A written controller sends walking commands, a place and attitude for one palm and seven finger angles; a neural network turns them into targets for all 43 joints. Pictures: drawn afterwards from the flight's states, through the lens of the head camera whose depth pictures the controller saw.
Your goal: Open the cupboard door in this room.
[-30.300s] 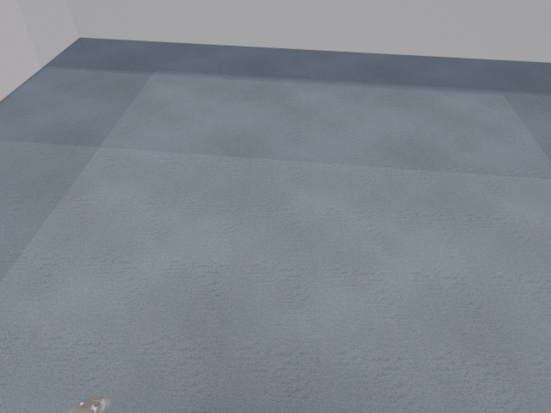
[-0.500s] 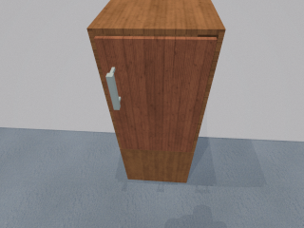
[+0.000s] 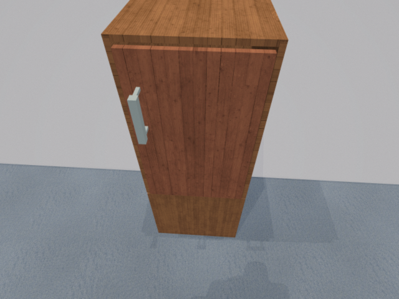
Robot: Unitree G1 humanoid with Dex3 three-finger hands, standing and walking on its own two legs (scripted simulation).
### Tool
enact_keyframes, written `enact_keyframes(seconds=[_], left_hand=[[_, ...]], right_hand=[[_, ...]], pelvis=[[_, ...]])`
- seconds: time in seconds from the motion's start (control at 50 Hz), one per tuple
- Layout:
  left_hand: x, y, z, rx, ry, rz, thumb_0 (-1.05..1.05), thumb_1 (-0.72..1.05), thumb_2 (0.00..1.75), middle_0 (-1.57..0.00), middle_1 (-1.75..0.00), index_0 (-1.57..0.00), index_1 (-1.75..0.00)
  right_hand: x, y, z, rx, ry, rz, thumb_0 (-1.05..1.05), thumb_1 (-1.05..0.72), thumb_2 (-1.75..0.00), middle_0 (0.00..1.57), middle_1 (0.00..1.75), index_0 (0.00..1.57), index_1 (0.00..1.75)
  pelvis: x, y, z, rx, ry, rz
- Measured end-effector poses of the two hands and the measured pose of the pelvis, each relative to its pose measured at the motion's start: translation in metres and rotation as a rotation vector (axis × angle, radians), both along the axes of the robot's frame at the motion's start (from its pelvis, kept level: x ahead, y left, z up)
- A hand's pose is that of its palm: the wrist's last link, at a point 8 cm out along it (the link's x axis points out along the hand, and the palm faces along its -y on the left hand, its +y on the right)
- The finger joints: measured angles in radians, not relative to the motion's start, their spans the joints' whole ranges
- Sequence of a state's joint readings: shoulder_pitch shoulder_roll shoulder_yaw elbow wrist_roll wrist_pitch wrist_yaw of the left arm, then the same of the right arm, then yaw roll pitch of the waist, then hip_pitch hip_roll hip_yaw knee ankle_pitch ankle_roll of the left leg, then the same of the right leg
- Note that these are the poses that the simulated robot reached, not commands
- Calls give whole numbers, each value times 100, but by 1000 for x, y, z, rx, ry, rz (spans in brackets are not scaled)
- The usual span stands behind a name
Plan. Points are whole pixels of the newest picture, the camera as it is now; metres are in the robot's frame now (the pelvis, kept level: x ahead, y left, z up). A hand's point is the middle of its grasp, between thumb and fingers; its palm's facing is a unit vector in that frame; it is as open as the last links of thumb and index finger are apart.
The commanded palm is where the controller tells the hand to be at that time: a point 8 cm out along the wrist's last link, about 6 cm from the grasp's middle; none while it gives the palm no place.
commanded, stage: come to a stop and stand still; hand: left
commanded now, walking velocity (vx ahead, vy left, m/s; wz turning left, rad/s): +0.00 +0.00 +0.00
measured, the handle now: (140, 116) +0.53 +0.18 +0.07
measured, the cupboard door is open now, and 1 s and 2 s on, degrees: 0 0 0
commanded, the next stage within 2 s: look again from close up in 0.02 s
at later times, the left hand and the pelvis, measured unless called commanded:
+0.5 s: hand out of the picture +0.00 +0.16 -0.17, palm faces +0.04 -0.99 -0.16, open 7.4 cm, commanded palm none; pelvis +0.01 +0.00 +0.00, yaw +0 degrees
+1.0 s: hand (116, 249) +0.21 +0.18 +0.00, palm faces +0.15 -0.99 -0.01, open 7.7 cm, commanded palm +0.13 +0.24 -0.05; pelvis +0.00 +0.01 -0.03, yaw +3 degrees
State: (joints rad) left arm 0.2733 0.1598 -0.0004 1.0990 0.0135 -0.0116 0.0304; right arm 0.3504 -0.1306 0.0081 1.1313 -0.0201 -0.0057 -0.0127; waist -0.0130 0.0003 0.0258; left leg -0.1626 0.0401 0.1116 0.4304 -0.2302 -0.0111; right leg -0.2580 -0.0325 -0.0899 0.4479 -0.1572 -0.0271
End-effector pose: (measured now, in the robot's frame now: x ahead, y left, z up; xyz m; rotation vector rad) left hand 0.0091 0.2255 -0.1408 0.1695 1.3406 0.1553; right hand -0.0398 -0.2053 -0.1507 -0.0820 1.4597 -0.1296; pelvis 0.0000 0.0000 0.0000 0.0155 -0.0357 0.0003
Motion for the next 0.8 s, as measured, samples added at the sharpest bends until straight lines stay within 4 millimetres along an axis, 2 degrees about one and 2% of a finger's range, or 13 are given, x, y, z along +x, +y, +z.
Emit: enact_keyframes(seconds=[0.14, 0.52, 0.76, 0.8], left_hand=[[-5, -3, -2, -12, 20, 11, 1, 93, 90, -19, -30, -20, -30], [-18, -14, -4, -50, 60, 34, 1, 91, 90, -19, -30, -20, -30], [-14, -11, -4, -37, 54, 26, 1, 91, 90, -19, -30, -20, -30], [5, 3, 10, 2, -46, 83, 4, 95, 89, -20, -30, -20, -30]], right_hand=[[5, 1, 1, -4, -3, 1, 0, -91, -90, 20, 30, 20, 30], [34, 5, 3, -11, -56, 19, 0, -91, -90, 20, 30, 20, 30], [32, 7, 2, -5, -44, 14, 0, -91, -90, 20, 30, 20, 30], [41, 2, 5, -33, -132, 18, 1, -91, -90, 20, 30, 20, 30]], pelvis=[[2, 0, 1, -2, 3, 0], [9, 4, 2, -5, 1, -1], [11, 5, 1, -9, 3, -6], [10, 5, -1, -6, -4, -8]])
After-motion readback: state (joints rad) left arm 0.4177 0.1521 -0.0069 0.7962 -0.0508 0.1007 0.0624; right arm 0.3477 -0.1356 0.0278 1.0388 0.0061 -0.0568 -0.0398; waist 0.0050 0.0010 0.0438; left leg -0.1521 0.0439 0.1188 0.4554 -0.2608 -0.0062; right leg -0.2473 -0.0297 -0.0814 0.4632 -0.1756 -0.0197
